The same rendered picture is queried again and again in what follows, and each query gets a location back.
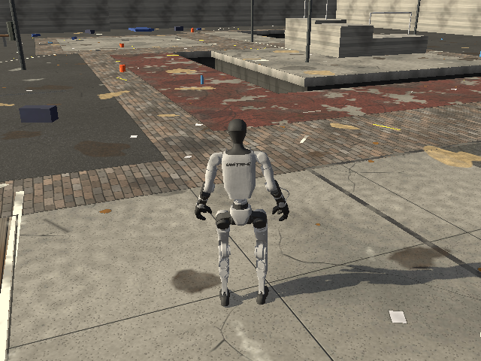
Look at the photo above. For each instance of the right robot foot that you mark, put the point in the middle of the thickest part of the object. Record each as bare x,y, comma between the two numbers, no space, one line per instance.
261,298

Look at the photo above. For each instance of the robot left hand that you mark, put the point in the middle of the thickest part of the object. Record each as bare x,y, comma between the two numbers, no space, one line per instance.
204,210

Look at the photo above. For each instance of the left robot shin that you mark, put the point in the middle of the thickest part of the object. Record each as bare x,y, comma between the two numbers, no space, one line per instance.
223,271

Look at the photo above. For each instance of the robot right upper arm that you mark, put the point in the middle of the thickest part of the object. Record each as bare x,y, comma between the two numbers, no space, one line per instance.
267,171

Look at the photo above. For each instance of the robot right hand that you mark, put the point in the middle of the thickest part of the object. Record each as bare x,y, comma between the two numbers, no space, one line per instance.
284,210

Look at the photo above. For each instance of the right robot forearm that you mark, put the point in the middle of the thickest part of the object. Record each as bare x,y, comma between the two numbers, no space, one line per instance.
278,196

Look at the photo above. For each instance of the left robot forearm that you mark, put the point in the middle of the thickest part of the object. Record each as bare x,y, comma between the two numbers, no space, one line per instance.
203,197

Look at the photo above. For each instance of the robot left upper arm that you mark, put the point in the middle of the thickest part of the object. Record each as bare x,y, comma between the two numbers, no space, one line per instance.
214,160

